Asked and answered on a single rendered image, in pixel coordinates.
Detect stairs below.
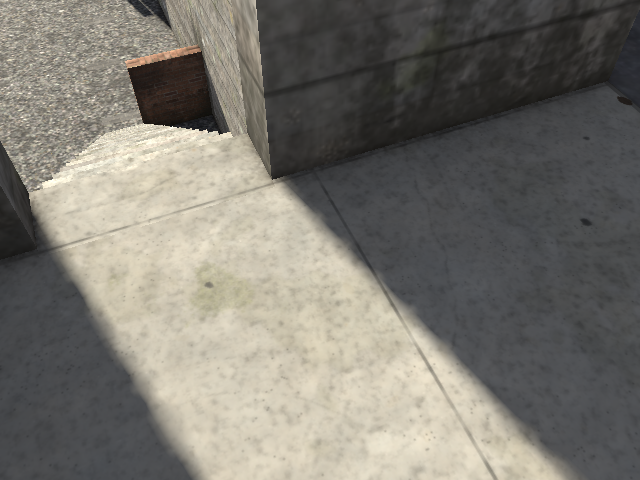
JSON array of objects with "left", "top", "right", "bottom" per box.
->
[{"left": 42, "top": 123, "right": 233, "bottom": 189}]

